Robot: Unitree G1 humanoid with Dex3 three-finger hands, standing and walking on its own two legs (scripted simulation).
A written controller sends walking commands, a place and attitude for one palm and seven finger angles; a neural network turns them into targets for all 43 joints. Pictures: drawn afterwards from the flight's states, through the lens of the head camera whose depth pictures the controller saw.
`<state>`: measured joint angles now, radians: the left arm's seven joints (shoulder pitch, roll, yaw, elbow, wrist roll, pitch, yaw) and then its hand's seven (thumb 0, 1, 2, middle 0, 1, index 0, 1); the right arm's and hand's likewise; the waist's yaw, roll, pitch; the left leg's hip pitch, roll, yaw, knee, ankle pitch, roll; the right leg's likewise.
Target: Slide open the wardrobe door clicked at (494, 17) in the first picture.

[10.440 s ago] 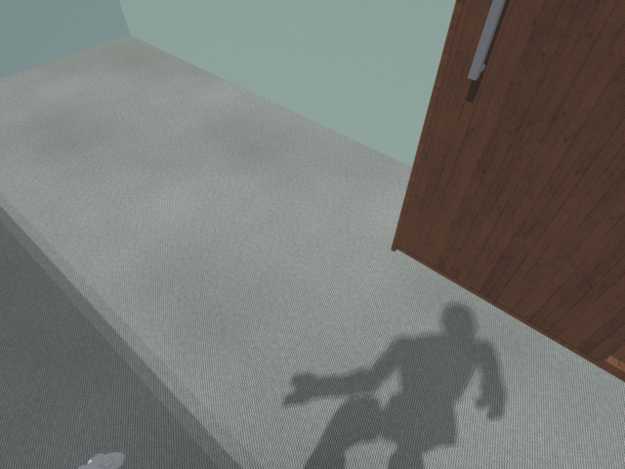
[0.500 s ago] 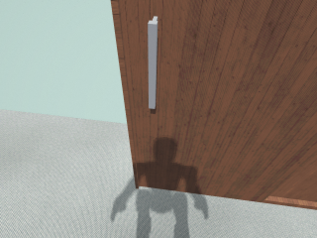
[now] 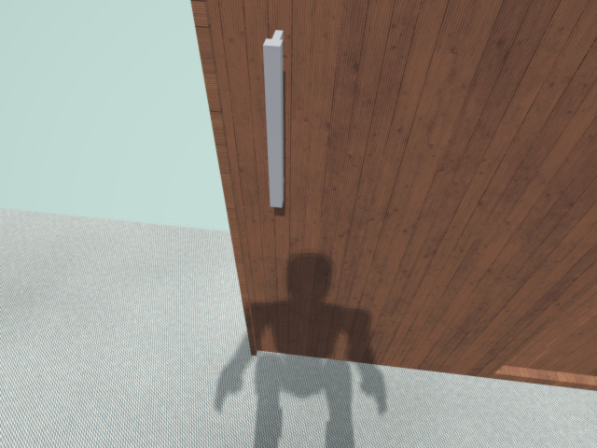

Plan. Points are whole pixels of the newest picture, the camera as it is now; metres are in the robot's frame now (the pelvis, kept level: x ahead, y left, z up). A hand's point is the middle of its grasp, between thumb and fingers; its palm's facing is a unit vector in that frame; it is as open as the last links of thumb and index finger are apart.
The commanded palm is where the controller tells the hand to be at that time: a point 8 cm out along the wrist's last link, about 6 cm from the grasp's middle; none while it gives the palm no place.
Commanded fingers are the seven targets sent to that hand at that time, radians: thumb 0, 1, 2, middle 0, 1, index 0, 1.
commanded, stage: look again from close up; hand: left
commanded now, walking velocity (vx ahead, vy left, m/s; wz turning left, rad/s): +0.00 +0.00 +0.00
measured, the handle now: (277, 129) +0.52 +0.07 +0.17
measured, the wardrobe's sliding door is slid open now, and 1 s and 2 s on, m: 0.00 0.00 0.00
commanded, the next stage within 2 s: none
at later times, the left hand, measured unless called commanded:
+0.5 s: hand out of the picture +0.02 +0.20 -0.17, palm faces -0.02 -0.97 -0.24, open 7.4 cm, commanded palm none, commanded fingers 0.00 0.90 0.90 -0.20 -0.30 -0.20 -0.30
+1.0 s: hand out of the picture +0.03 +0.20 -0.17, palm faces -0.02 -0.97 -0.24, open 7.4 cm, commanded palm none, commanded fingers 0.00 0.90 0.90 -0.20 -0.30 -0.20 -0.30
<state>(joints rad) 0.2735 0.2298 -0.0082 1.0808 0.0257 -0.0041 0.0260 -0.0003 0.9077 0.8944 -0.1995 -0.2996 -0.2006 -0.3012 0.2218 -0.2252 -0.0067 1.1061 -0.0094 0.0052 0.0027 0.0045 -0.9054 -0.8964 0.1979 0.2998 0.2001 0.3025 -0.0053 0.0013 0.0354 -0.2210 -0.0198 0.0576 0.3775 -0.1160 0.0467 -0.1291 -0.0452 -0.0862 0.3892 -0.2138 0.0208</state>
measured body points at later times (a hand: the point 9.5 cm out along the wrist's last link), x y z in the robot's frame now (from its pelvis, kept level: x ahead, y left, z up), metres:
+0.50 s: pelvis +0.01 +0.00 +0.00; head +0.01 +0.00 +0.45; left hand +0.02 +0.25 -0.15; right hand +0.03 -0.25 -0.15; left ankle +0.06 +0.09 -0.74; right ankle +0.00 -0.13 -0.74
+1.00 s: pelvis +0.02 +0.00 +0.00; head +0.03 +0.00 +0.45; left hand +0.03 +0.25 -0.15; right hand +0.05 -0.25 -0.15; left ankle +0.06 +0.09 -0.74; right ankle +0.00 -0.13 -0.74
